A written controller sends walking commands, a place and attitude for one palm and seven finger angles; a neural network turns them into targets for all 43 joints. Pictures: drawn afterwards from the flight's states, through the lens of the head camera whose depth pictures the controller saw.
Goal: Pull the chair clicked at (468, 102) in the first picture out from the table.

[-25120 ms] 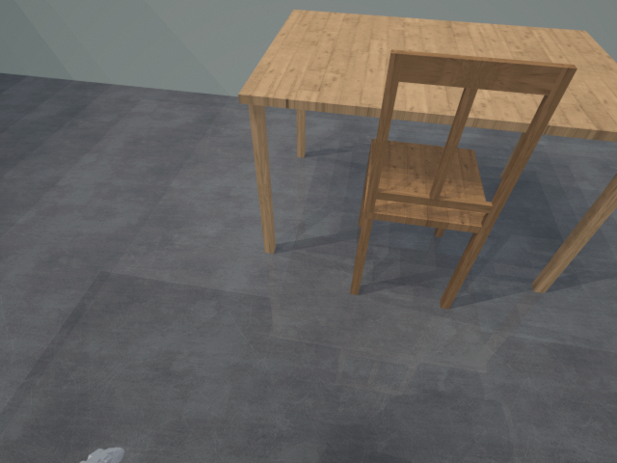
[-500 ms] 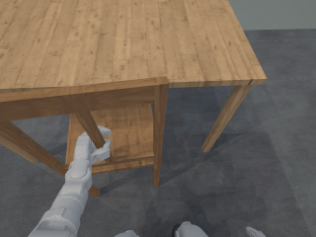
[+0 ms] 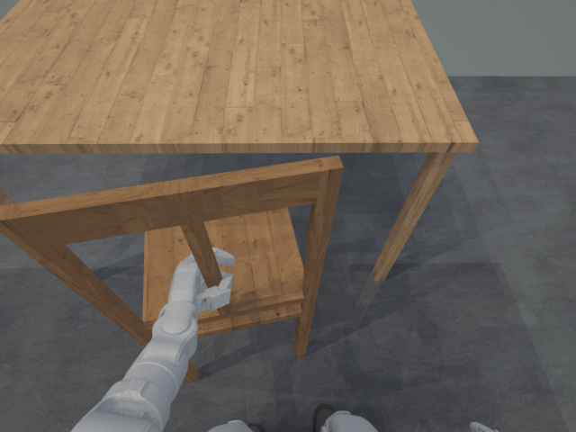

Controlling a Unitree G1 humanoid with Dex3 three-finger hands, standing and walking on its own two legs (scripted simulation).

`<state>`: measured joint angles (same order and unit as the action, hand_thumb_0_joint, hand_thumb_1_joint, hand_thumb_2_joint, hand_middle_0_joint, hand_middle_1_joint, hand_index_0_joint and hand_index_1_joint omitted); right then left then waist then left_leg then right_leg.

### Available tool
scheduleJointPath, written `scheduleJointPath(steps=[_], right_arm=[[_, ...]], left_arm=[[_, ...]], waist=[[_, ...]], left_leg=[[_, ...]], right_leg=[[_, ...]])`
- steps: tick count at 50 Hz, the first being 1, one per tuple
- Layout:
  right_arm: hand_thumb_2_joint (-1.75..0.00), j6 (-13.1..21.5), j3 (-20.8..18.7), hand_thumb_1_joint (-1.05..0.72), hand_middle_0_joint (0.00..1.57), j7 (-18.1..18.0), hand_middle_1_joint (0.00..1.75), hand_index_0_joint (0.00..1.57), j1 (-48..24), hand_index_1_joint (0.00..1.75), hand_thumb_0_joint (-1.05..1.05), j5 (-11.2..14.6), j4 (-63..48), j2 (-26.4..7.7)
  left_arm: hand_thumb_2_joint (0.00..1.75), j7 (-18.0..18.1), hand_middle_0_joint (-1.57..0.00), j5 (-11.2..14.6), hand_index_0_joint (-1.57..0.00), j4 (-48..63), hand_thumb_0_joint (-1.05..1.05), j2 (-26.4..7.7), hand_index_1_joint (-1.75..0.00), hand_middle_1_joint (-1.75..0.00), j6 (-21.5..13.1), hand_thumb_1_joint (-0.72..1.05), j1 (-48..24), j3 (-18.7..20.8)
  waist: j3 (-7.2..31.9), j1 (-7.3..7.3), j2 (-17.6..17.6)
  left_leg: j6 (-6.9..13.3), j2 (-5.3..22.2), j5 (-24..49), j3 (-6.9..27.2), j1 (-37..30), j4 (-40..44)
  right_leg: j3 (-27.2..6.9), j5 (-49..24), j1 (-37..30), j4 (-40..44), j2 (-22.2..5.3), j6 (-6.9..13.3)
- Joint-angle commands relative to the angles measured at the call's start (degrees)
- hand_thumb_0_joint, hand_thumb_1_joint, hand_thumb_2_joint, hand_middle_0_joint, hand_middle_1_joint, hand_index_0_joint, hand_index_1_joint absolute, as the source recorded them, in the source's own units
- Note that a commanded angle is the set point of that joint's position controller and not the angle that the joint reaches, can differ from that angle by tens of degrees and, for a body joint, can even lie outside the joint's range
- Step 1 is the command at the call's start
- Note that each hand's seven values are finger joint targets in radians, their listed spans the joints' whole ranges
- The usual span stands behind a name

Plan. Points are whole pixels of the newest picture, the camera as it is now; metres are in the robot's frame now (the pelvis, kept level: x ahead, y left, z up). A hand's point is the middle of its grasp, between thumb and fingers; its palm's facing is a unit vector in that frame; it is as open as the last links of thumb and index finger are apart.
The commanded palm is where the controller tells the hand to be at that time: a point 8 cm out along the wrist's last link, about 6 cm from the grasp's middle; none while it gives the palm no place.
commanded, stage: step backward, pulling the chair out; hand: left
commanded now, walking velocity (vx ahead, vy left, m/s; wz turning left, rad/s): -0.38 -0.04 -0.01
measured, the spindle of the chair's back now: (211, 274) +0.36 +0.13 -0.06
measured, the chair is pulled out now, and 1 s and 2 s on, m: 0.16 0.27 0.57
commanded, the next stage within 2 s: stop walking, hand still on the chair in 1.82 s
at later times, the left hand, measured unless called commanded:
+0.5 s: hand (219, 309) +0.30 +0.11 -0.06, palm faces +0.00 -0.99 -0.17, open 5.6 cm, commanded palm +0.29 +0.16 -0.06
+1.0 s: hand (202, 360) +0.23 +0.12 -0.06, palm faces -0.10 -0.98 -0.16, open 5.6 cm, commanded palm +0.21 +0.18 -0.06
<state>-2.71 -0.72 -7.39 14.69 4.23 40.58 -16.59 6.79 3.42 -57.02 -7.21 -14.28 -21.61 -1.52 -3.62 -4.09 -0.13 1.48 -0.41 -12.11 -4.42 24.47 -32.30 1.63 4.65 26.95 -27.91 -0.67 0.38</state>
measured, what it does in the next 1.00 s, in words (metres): walks backwards: right foot, then left foot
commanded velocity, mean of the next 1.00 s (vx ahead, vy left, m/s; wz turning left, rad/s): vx -0.38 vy -0.02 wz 0.03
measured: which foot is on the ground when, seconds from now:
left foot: down 0.00-0.38, up 0.40-0.58, down 0.60-1.00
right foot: down 0.00-0.08, up 0.10-0.18, down 0.20-0.66, up 0.68-0.76, down 0.78-1.00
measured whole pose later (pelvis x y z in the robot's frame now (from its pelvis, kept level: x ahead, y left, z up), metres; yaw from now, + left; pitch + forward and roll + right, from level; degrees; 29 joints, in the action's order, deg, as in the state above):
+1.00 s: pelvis -0.13 +0.04 -0.01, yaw -3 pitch +3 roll -1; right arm -2.0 0.9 -6.7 9.0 1.4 42.3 -11.9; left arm 5.2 1.4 -54.7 -7.2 -10.8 -24.9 0.3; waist -7.1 -3.6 -2.0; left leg -2.1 2.3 -21.4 0.4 22.2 -38.8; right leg 2.7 8.9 25.8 -32.3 -2.5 -1.2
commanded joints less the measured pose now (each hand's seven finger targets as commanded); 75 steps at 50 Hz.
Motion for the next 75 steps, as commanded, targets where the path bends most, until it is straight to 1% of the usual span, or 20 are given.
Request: scheduleJointPath(steps=[1,3,6,14,18,22,28,31,34,38,40,44,49,51,54,59,65,68,72,75], right_arm=[[-0.90,2.9,-0.8,-0.90,0.20,-0.7,0.30,0.20,-1.1,0.30,0.00,0.1,-6.9,-5.6],[-0.90,3.3,-0.5,-0.90,0.20,-0.7,0.30,0.20,-1.9,0.30,0.00,-0.1,-7.6,-5.3],[-0.90,3.6,-0.7,-0.90,0.20,-1.1,0.30,0.20,-1.2,0.30,0.00,-1.2,-6.4,-5.1],[-0.90,5.0,-2.3,-0.90,0.20,-0.4,0.30,0.20,-0.7,0.30,0.00,-2.3,-3.4,-5.7],[-0.90,5.3,-2.3,-0.90,0.20,-0.2,0.30,0.20,-0.5,0.30,0.00,-2.1,-3.2,-3.8],[-0.90,5.1,-1.7,-0.90,0.20,0.6,0.30,0.20,-2.6,0.30,0.00,-2.1,-3.1,-3.9],[-0.90,3.4,-1.3,-0.90,0.20,-0.2,0.30,0.20,-1.2,0.30,0.00,-2.1,-3.2,-4.8],[-0.90,1.9,-2.7,-0.90,0.20,-0.3,0.30,0.20,-1.4,0.30,0.00,-2.3,-6.3,-5.8],[-0.90,1.3,-2.4,-0.90,0.20,1.0,0.30,0.20,-3.8,0.30,0.00,-3.6,-8.3,-4.0],[-0.90,2.4,-3.1,-0.90,0.20,2.2,0.30,0.20,-0.9,0.30,0.00,-3.7,-6.2,-4.7],[-0.90,2.8,-3.0,-0.90,0.20,1.8,0.30,0.20,-0.1,0.30,0.00,-3.8,-5.0,-4.7],[-0.90,2.6,-2.8,-0.90,0.20,-0.2,0.30,0.20,-1.2,0.30,0.00,-3.0,-3.8,-4.1],[-0.90,3.2,-1.1,-0.90,0.20,-0.5,0.30,0.20,-2.3,0.30,0.00,-3.2,-3.3,-4.0],[-0.90,2.7,-1.8,-0.90,0.20,-0.7,0.30,0.20,-3.1,0.30,0.00,-3.6,-5.3,-5.9],[-0.90,2.3,-1.6,-0.90,0.20,1.5,0.30,0.20,-5.7,0.30,0.00,-5.3,-6.5,-3.6],[-0.90,4.3,-3.0,-0.90,0.20,2.7,0.30,0.20,-0.6,0.30,0.00,-4.6,-3.2,-4.6],[-0.90,4.0,-3.1,-0.90,0.20,3.1,0.30,0.20,-1.2,0.30,0.00,-4.2,-3.0,-4.8],[-0.90,3.5,-3.7,-0.90,0.20,1.6,0.30,0.20,-3.8,0.30,0.00,-2.2,-5.2,-3.7],[-0.90,4.5,-1.1,-0.90,0.20,1.5,0.30,0.20,-8.6,0.30,0.00,-3.2,-4.4,-1.9],[-0.90,3.9,-0.9,-0.90,0.20,0.8,0.30,0.20,-7.3,0.30,0.00,-3.0,-3.9,-2.9]], left_arm=[[0.90,0.7,-0.50,-1.3,-0.50,12.0,0.00,-8.5,-1.45,-1.45,-2.4,0.90,-18.6,-1.6],[0.90,0.5,-0.50,-0.8,-0.50,13.6,0.00,-6.7,-1.45,-1.45,-2.0,0.90,-20.7,-2.6],[0.90,0.2,-0.50,-0.6,-0.50,14.0,0.00,-7.6,-1.45,-1.45,-1.7,0.90,-21.8,-1.3],[0.90,0.1,-0.50,-2.4,-0.50,9.4,0.00,-11.1,-1.45,-1.45,-2.0,0.90,-19.0,2.6],[0.90,0.6,-0.50,-2.1,-0.50,10.0,0.00,-13.6,-1.45,-1.45,-2.5,0.90,-19.1,3.2],[0.90,0.4,-0.50,-2.9,-0.50,10.2,0.00,-13.8,-1.45,-1.45,-0.3,0.90,-17.0,4.1],[0.90,-0.1,-0.50,-2.3,-0.50,14.0,0.00,-9.9,-1.45,-1.45,2.3,0.90,-16.1,1.1],[0.90,-0.9,-0.50,-1.7,-0.50,17.4,0.00,-5.5,-1.45,-1.45,3.0,0.90,-15.5,-1.5],[0.90,-1.9,-0.50,-2.6,-0.50,23.5,0.00,-3.5,-1.45,-1.45,2.0,0.90,-18.6,-3.1],[0.90,-1.4,-0.50,-3.4,-0.50,19.1,0.00,-4.9,-1.45,-1.45,0.6,0.90,-15.7,-1.1],[0.90,-1.3,-0.50,-3.9,-0.50,16.5,0.00,-6.6,-1.45,-1.45,-0.2,0.90,-17.8,-0.7],[0.90,-0.9,-0.50,-3.4,-0.50,10.9,0.00,-13.2,-1.45,-1.45,-0.3,0.90,-14.9,4.2],[0.90,-1.0,-0.50,-3.3,-0.50,12.2,0.00,-10.5,-1.45,-1.45,0.8,0.90,-13.9,2.7],[0.90,-1.3,-0.50,-3.0,-0.50,15.8,0.00,-7.3,-1.45,-1.45,0.5,0.90,-14.2,0.3],[0.90,-1.5,-0.50,-3.6,-0.50,20.4,0.00,-5.4,-1.45,-1.45,0.0,0.90,-17.0,-0.5],[0.90,-0.7,-0.50,-3.8,-0.50,17.4,0.00,-6.4,-1.45,-1.45,-0.5,0.90,-17.3,0.4],[0.90,-1.6,-0.50,-4.4,-0.50,13.9,0.00,-9.9,-1.45,-1.45,-2.5,0.90,-13.1,2.9],[0.90,-1.5,-0.50,-3.2,-0.50,13.8,0.00,-16.3,-1.45,-1.45,-2.3,0.90,-13.3,7.0],[0.90,-0.8,-0.50,-3.6,-0.50,14.3,0.00,-13.7,-1.45,-1.45,-0.2,0.90,-11.4,6.4],[0.90,0.0,-0.50,-3.3,-0.50,13.1,0.00,-13.3,-1.45,-1.45,1.2,0.90,-11.4,6.2]], waist=[[17.6,2.23,-7.4],[15.9,2.55,-9.9],[16.1,2.45,-6.9],[18.3,2.90,-3.0],[21.6,1.90,8.6],[21.7,2.98,8.4],[22.9,0.87,5.8],[22.3,2.36,-4.6],[21.5,2.28,-16.9],[18.1,2.10,-10.1],[18.9,1.06,-5.3],[24.4,1.83,8.9],[22.0,1.50,8.7],[21.3,1.27,-3.5],[18.9,2.28,-18.6],[19.2,1.16,-12.2],[21.3,1.76,-14.0],[22.1,1.72,15.1],[19.9,3.57,1.6],[20.3,3.23,4.8]], left_leg=[[2.2,12.0,-11.9,11.0,-2.0,12.9],[3.9,15.5,-19.6,14.6,1.5,16.4],[5.4,18.6,-4.5,15.2,-2.3,12.6],[1.3,13.5,-0.8,9.1,-2.9,3.3],[-3.1,3.7,-11.8,4.1,-5.6,-9.4],[-3.5,1.6,-17.9,9.0,0.8,-18.3],[-3.6,3.8,0.3,5.7,-8.2,6.7],[0.6,14.4,26.5,10.0,-13.2,6.6],[2.1,17.3,25.8,10.9,-10.9,8.2],[1.4,17.7,35.8,9.5,-15.6,0.1],[-2.1,14.0,30.9,6.7,-14.0,-2.9],[-4.6,4.2,-11.9,5.2,-3.7,-12.3],[-3.1,5.1,-6.1,6.1,-7.7,2.9],[1.1,13.8,21.7,14.7,-11.7,9.7],[6.7,21.7,23.3,19.9,-11.2,12.5],[5.7,20.4,47.6,16.1,-29.2,3.1],[2.8,16.4,37.0,12.8,-24.1,-0.4],[-3.9,3.5,-8.5,3.0,-5.4,-14.1],[-4.3,2.0,-15.2,10.8,2.6,-25.3],[-4.6,1.4,-15.1,9.6,0.2,-17.0]], right_leg=[[-3.7,15.5,-9.7,-5.1,-3.9,-0.3],[-3.1,17.6,-9.4,-12.8,-2.0,0.3],[-3.5,14.5,-8.5,-16.9,-2.0,-0.1],[-7.1,4.6,-10.9,-7.6,-4.6,1.0],[-21.6,1.1,-9.1,6.2,-17.7,5.7],[-21.1,-17.2,-17.4,5.3,-22.8,9.4],[-8.8,-27.1,-21.6,-3.2,-15.1,3.1],[-2.0,-14.6,-15.8,-9.8,-4.5,-1.4],[-0.6,8.1,-12.5,-16.6,-2.7,-1.0],[-1.4,-2.1,-11.7,-7.2,-3.0,0.6],[-3.3,-23.1,-16.0,-2.6,-6.2,1.5],[-12.9,-44.4,-24.6,0.2,-17.7,7.1],[-5.6,-20.5,-19.1,-0.2,-13.5,3.1],[-0.2,-9.9,-13.4,-10.0,-3.6,-2.0],[-1.4,23.6,-4.9,-24.9,-0.9,-0.7],[-1.2,20.1,-0.9,-11.3,-0.3,-0.4],[-1.7,0.3,-14.2,7.0,-1.0,-0.3],[-11.1,-33.7,-23.6,5.3,-15.3,4.2],[-11.3,-32.7,-23.5,1.9,-20.4,8.9],[-9.1,-33.7,-26.0,1.5,-19.0,7.5]])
